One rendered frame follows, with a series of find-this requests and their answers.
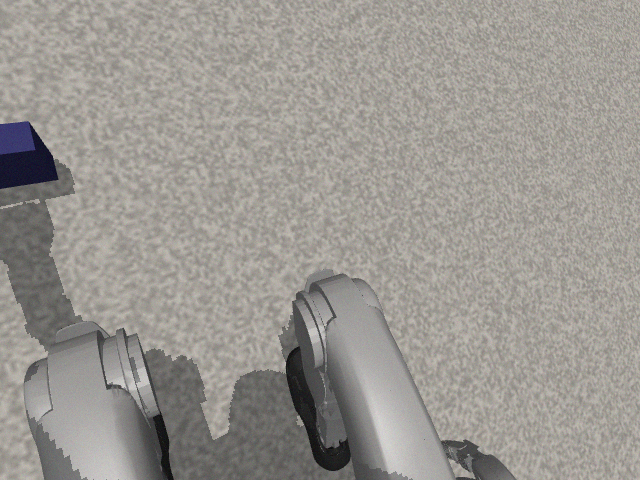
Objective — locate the right robot hand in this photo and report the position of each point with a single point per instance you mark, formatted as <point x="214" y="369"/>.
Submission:
<point x="473" y="460"/>

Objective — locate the left robot foot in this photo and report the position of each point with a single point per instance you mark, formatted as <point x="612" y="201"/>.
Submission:
<point x="164" y="444"/>

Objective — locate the carton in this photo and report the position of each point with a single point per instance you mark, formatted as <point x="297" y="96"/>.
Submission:
<point x="24" y="158"/>

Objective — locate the right robot foot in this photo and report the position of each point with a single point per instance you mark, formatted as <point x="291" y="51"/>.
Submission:
<point x="331" y="459"/>

